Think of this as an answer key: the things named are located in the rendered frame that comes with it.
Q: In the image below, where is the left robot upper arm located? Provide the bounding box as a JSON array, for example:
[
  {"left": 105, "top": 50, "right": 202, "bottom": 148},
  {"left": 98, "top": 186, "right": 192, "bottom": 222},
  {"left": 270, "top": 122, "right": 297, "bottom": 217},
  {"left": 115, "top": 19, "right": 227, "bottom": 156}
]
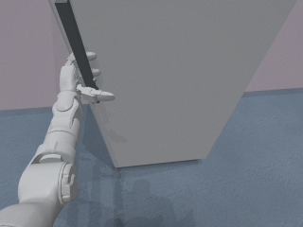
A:
[{"left": 0, "top": 162, "right": 78, "bottom": 227}]

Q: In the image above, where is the robot left hand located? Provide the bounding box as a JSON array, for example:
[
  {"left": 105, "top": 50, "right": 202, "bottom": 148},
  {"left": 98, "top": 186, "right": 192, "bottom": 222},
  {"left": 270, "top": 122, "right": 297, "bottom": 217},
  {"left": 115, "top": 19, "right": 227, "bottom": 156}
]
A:
[{"left": 59, "top": 52, "right": 116, "bottom": 103}]

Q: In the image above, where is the handle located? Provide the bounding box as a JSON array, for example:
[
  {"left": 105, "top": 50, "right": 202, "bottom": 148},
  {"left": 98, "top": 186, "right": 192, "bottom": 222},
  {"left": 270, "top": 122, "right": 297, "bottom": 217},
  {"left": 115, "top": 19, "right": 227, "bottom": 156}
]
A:
[{"left": 54, "top": 0, "right": 99, "bottom": 104}]

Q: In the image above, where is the robot left forearm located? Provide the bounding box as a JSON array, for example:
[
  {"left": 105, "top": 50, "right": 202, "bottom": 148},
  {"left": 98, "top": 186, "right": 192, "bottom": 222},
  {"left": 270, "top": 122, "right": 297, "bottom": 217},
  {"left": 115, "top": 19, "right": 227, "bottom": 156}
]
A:
[{"left": 18, "top": 91, "right": 83, "bottom": 201}]

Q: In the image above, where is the fridge door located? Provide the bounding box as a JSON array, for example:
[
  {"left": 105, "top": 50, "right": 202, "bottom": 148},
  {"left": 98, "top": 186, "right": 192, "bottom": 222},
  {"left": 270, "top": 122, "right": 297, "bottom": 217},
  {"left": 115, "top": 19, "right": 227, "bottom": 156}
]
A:
[{"left": 50, "top": 0, "right": 297, "bottom": 167}]

